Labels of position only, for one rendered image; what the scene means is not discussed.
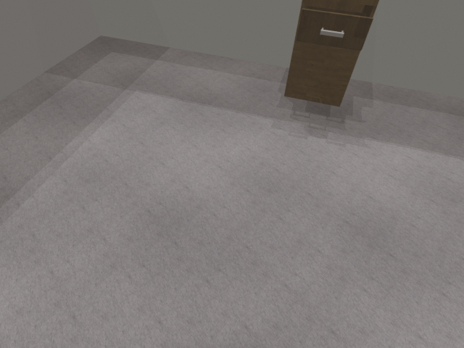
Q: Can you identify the drawer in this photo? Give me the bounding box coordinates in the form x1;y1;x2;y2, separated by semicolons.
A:
297;6;373;51

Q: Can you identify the handle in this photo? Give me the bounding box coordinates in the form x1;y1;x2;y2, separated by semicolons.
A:
320;28;344;38

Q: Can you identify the cabinet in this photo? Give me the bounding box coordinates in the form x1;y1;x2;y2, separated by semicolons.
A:
284;0;379;107

